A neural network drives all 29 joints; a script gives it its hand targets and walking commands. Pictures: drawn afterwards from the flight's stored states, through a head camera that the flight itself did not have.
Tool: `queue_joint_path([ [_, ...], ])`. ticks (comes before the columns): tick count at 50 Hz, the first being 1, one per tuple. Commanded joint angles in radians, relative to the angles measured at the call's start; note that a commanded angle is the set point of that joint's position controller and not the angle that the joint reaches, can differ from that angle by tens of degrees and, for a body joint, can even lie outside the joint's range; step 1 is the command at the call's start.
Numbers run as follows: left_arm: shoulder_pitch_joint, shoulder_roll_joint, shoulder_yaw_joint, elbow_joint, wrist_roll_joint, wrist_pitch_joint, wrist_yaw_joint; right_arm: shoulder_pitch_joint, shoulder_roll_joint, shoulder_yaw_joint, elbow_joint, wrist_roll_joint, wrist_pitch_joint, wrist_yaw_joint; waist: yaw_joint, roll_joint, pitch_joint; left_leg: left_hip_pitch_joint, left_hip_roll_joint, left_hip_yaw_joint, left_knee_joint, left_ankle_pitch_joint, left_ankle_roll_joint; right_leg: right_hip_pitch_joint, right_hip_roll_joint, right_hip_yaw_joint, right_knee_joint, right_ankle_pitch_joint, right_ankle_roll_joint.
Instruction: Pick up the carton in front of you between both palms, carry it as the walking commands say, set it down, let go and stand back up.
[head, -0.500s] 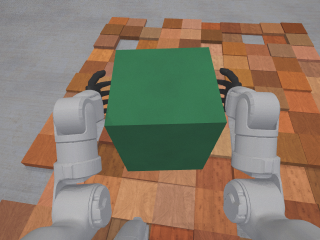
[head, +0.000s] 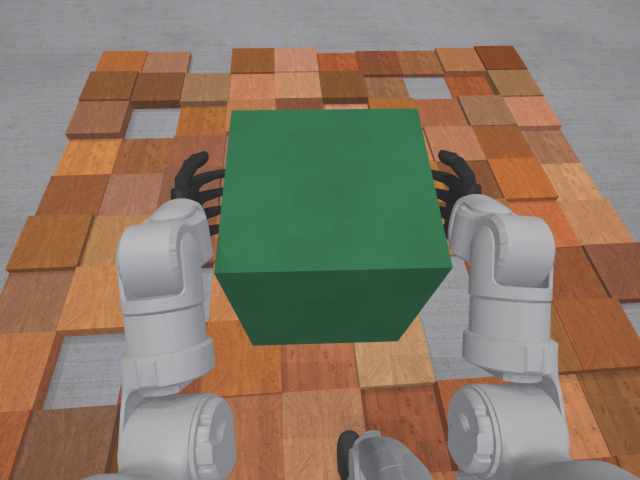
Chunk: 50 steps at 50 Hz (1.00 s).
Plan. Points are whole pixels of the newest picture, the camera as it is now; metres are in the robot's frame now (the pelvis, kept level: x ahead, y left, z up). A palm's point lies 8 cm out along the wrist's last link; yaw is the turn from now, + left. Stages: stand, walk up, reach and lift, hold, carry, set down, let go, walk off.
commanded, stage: carry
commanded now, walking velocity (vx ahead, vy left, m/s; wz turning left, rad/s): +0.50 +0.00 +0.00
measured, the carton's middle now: (325, 240) +0.39 -0.03 +0.05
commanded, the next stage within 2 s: none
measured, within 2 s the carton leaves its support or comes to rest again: neither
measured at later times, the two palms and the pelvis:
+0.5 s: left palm (145, 45) +0.68 +0.20 +0.15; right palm (349, 37) +0.69 -0.10 +0.15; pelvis +0.34 +0.03 +0.00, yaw +2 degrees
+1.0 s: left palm out of the picture +0.95 +0.17 +0.10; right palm out of the picture +0.98 -0.13 +0.10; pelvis +0.65 -0.01 +0.02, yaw +3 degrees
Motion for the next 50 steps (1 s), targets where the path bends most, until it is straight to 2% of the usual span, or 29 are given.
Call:
queue_joint_path([
  [1, -0.653, -0.888, -0.686, -0.012, -0.340, -0.009, -0.152, -0.755, 1.014, 0.730, -0.120, 0.478, 0.018, 0.269, 0.049, 0.121, -0.516, 0.175, 0.153, 0.010, 0.235, 1.095, 0.034, 0.391, 0.087, -0.127, -0.189, 0.191, -0.049],
  [2, -0.641, -0.871, -0.680, -0.007, -0.348, 0.001, -0.153, -0.756, 0.989, 0.720, -0.113, 0.474, 0.026, 0.266, 0.098, 0.096, -0.565, 0.063, 0.149, 0.030, 0.355, 0.963, 0.008, 0.586, 0.031, -0.073, -0.214, 0.216, -0.074],
  [3, -0.625, -0.851, -0.665, 0.003, -0.353, 0.013, -0.157, -0.775, 0.966, 0.712, -0.102, 0.470, 0.038, 0.263, 0.142, -0.015, -0.612, -0.138, 0.122, 0.024, 0.530, 0.566, -0.022, 0.798, -0.166, 0.168, -0.171, 0.285, -0.115],
  [4, -0.653, -0.808, -0.647, 0.024, -0.349, 0.018, -0.157, -0.771, 0.972, 0.692, -0.083, 0.461, 0.056, 0.259, 0.163, -0.272, -0.704, -0.499, -0.053, 0.020, 0.890, -0.104, -0.070, 1.079, -0.428, 0.592, -0.138, 0.421, -0.338],
  [5, -0.634, -0.836, -0.657, 0.032, -0.380, 0.029, -0.164, -0.765, 0.947, 0.679, -0.083, 0.438, 0.065, 0.254, 0.170, -0.236, -0.710, -0.616, -0.029, -0.046, 1.031, -0.174, -0.038, 1.079, -0.404, 0.622, -0.150, 0.364, -0.364],
  [7, -0.748, -0.903, -0.691, -0.040, -0.452, 0.042, -0.182, -0.810, 0.951, 0.664, -0.108, 0.429, 0.079, 0.240, 0.177, -0.091, -0.583, -0.684, 0.027, -0.044, 0.951, -0.083, -0.024, 0.968, -0.341, 0.466, -0.172, 0.420, -0.273],
  [8, -0.793, -0.934, -0.701, -0.068, -0.485, 0.047, -0.191, -0.806, 0.951, 0.645, -0.106, 0.406, 0.082, 0.230, 0.171, -0.060, -0.548, -0.667, 0.052, -0.042, 0.859, -0.039, -0.023, 0.908, -0.317, 0.418, -0.197, 0.415, -0.228],
  [10, -0.819, -0.984, -0.717, -0.097, -0.536, 0.063, -0.207, -0.745, 0.946, 0.612, -0.090, 0.347, 0.091, 0.209, 0.163, -0.091, -0.551, -0.604, 0.061, -0.031, 0.749, -0.003, -0.036, 0.853, -0.293, 0.367, -0.232, 0.376, -0.196],
  [14, -0.739, -1.020, -0.703, -0.072, -0.543, 0.091, -0.243, -0.586, 0.930, 0.564, -0.054, 0.225, 0.097, 0.183, 0.166, -0.120, -0.499, -0.567, 0.045, 0.043, 0.450, -0.006, -0.065, 0.797, -0.264, 0.239, -0.244, 0.462, -0.190],
  [18, -0.679, -1.020, -0.714, -0.083, -0.527, 0.095, -0.269, -0.545, 0.948, 0.605, -0.102, 0.203, 0.097, 0.188, 0.158, -0.188, -0.421, -0.411, 0.004, 0.140, 0.205, 0.215, -0.067, 0.704, -0.214, 0.100, -0.229, 0.593, -0.116],
  [21, -0.617, -0.987, -0.723, -0.090, -0.503, 0.101, -0.265, -0.528, 0.938, 0.642, -0.135, 0.236, 0.107, 0.198, 0.088, -0.148, -0.464, -0.027, -0.021, 0.200, 0.056, 0.311, -0.023, 0.538, -0.174, -0.020, -0.041, 0.627, -0.049],
  [22, -0.613, -0.964, -0.724, -0.090, -0.493, 0.105, -0.263, -0.507, 0.936, 0.648, -0.132, 0.253, 0.111, 0.205, 0.056, -0.098, -0.529, 0.183, 0.078, 0.079, 0.082, 0.278, 0.017, 0.393, -0.149, -0.043, 0.125, 0.408, -0.014],
  [23, -0.617, -0.968, -0.723, -0.098, -0.495, 0.118, -0.263, -0.525, 0.909, 0.650, -0.141, 0.256, 0.107, 0.208, 0.028, 0.174, -0.656, 0.413, 0.363, -0.407, 0.069, 0.243, 0.176, 0.130, -0.038, -0.026, 0.454, 0.065, 0.022],
  [24, -0.623, -0.959, -0.722, -0.094, -0.486, 0.121, -0.263, -0.531, 0.925, 0.658, -0.144, 0.285, 0.109, 0.213, 0.026, 0.257, -0.600, 0.441, 0.402, -0.571, -0.002, 0.387, 0.223, -0.067, 0.045, 0.064, 0.595, -0.356, 0.005],
  [25, -0.617, -0.969, -0.722, -0.087, -0.480, 0.118, -0.261, -0.551, 0.939, 0.677, -0.186, 0.315, 0.112, 0.220, 0.036, 0.188, -0.563, 0.418, 0.396, -0.494, 0.025, 0.445, 0.219, -0.128, -0.011, 0.118, 0.662, -0.367, -0.015],
  [26, -0.600, -0.970, -0.715, -0.083, -0.465, 0.112, -0.255, -0.573, 0.976, 0.704, -0.208, 0.341, 0.114, 0.229, 0.036, 0.089, -0.536, 0.372, 0.374, -0.414, 0.040, 0.523, 0.190, -0.144, -0.047, 0.123, 0.633, -0.326, -0.019],
  [27, -0.583, -0.979, -0.713, -0.080, -0.448, 0.105, -0.248, -0.603, 1.008, 0.726, -0.228, 0.370, 0.111, 0.239, 0.042, 0.040, -0.502, 0.306, 0.351, -0.345, 0.023, 0.548, 0.150, -0.127, -0.076, 0.127, 0.552, -0.276, -0.016],
  [29, -0.542, -0.984, -0.713, -0.054, -0.413, 0.088, -0.233, -0.631, 1.042, 0.758, -0.226, 0.421, 0.099, 0.257, 0.056, 0.077, -0.500, 0.233, 0.318, -0.246, -0.023, 0.520, 0.105, -0.057, -0.085, 0.101, 0.417, -0.228, 0.002],
  [32, -0.441, -0.988, -0.704, 0.026, -0.353, 0.055, -0.215, -0.585, 1.063, 0.767, -0.152, 0.448, 0.076, 0.284, 0.042, 0.118, -0.494, 0.226, 0.296, -0.161, -0.036, 0.551, 0.118, -0.052, -0.067, 0.048, 0.304, -0.136, 0.014],
  [37, -0.353, -1.031, -0.705, 0.079, -0.316, 0.004, -0.226, -0.489, 1.129, 0.768, -0.042, 0.431, 0.027, 0.316, 0.030, 0.094, -0.376, 0.206, 0.271, -0.089, -0.053, 0.510, 0.102, -0.080, -0.065, 0.010, 0.104, 0.013, 0.009],
  [40, -0.336, -1.052, -0.731, 0.044, -0.337, -0.015, -0.242, -0.439, 1.151, 0.778, -0.040, 0.414, 0.002, 0.318, 0.057, 0.111, -0.302, 0.107, 0.259, -0.012, -0.080, 0.462, 0.043, 0.094, -0.036, -0.052, -0.080, 0.056, -0.003],
  [41, -0.343, -1.055, -0.745, 0.021, -0.354, -0.018, -0.247, -0.423, 1.146, 0.783, -0.054, 0.407, -0.004, 0.314, 0.072, 0.136, -0.324, 0.080, 0.249, 0.038, -0.013, 0.523, 0.023, 0.196, -0.017, -0.104, -0.100, 0.039, -0.016],
  [42, -0.340, -1.054, -0.757, 0.009, -0.370, -0.022, -0.251, -0.403, 1.137, 0.786, -0.065, 0.400, -0.007, 0.309, 0.089, 0.111, -0.354, 0.035, 0.219, 0.096, 0.101, 0.624, -0.001, 0.333, 0.012, -0.135, -0.139, 0.045, -0.026],
  [43, -0.321, -1.048, -0.766, 0.010, -0.380, -0.025, -0.254, -0.383, 1.119, 0.789, -0.074, 0.389, -0.008, 0.303, 0.109, 0.066, -0.433, -0.053, 0.190, 0.131, 0.252, 0.612, -0.031, 0.539, -0.014, -0.086, -0.126, 0.014, -0.045],
  [44, -0.306, -1.026, -0.768, 0.006, -0.384, -0.030, -0.256, -0.393, 1.103, 0.790, -0.099, 0.390, -0.005, 0.299, 0.139, -0.105, -0.531, -0.226, 0.113, 0.167, 0.548, 0.369, -0.084, 0.720, -0.236, 0.292, -0.196, -0.135, -0.119],
  [45, -0.320, -1.013, -0.772, 0.006, -0.394, -0.038, -0.258, -0.409, 1.104, 0.792, -0.117, 0.389, -0.004, 0.294, 0.146, -0.323, -0.547, -0.520, -0.028, 0.105, 0.766, -0.074, -0.095, 0.893, -0.402, 0.667, -0.276, -0.062, -0.240],
  [46, -0.332, -1.022, -0.787, -0.031, -0.420, -0.042, -0.261, -0.412, 1.095, 0.801, -0.120, 0.382, -0.009, 0.288, 0.143, -0.308, -0.544, -0.616, 0.002, 0.001, 0.901, -0.167, -0.060, 0.902, -0.401, 0.650, -0.253, 0.038, -0.267],
  [48, -0.405, -1.046, -0.825, -0.099, -0.468, -0.052, -0.267, -0.422, 1.099, 0.804, -0.137, 0.382, -0.025, 0.272, 0.152, -0.114, -0.508, -0.622, 0.069, -0.038, 0.865, -0.093, -0.031, 0.795, -0.352, 0.481, -0.222, 0.184, -0.224],
  [50, -0.456, -1.056, -0.857, -0.123, -0.505, -0.064, -0.267, -0.408, 1.076, 0.792, -0.143, 0.360, -0.038, 0.248, 0.133, -0.092, -0.497, -0.561, 0.111, -0.031, 0.745, -0.024, -0.040, 0.697, -0.328, 0.376, -0.264, 0.193, -0.186],
])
